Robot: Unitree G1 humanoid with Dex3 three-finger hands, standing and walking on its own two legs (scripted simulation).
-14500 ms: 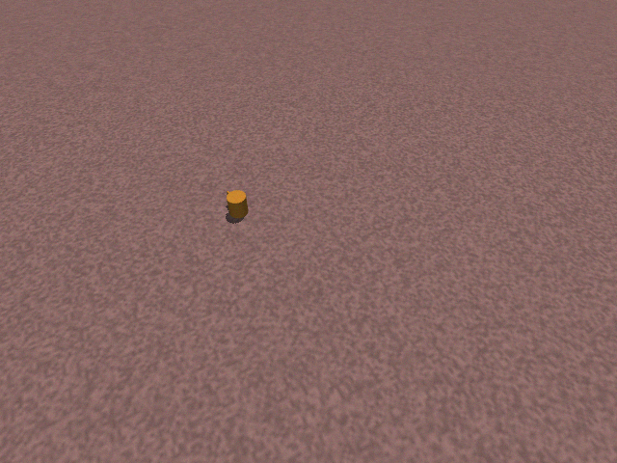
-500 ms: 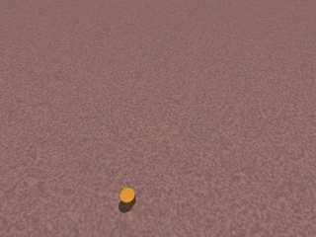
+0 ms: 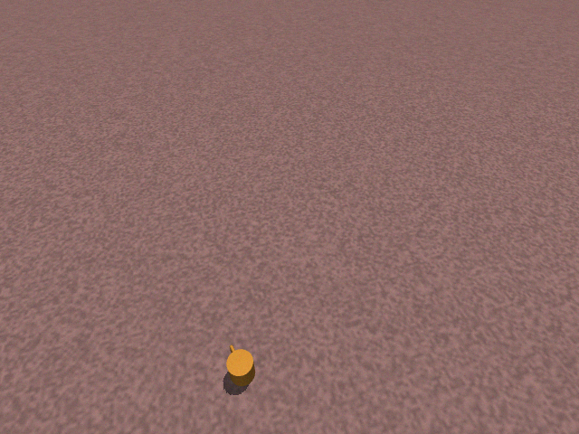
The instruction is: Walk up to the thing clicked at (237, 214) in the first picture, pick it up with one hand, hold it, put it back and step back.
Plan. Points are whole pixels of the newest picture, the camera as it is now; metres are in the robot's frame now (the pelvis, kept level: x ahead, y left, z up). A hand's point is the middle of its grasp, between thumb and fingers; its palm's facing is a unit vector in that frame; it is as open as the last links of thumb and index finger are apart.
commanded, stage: walk up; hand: left
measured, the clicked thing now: (239, 363) +0.49 +0.19 -0.73
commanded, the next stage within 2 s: stand in 1.92 s
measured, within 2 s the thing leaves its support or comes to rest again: neither
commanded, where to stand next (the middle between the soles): +0.07 -0.02 m, yaw -5 degrees
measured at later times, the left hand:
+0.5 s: hand out of the picture +0.11 +0.31 -0.18, palm faces -0.03 -0.94 -0.34, open 7.4 cm
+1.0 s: hand out of the picture +0.06 +0.27 -0.12, palm faces +0.04 -0.91 -0.42, open 7.4 cm
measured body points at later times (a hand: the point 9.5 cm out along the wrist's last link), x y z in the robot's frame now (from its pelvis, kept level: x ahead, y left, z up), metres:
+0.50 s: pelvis +0.04 +0.03 -0.01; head +0.11 +0.07 +0.43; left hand +0.12 +0.36 -0.16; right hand +0.16 -0.28 -0.11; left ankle +0.09 +0.15 -0.74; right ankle +0.01 -0.13 -0.67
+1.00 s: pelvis -0.02 +0.00 -0.01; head -0.01 -0.03 +0.44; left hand +0.06 +0.31 -0.09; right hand +0.03 -0.33 -0.15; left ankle -0.05 +0.13 -0.70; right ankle +0.01 -0.13 -0.74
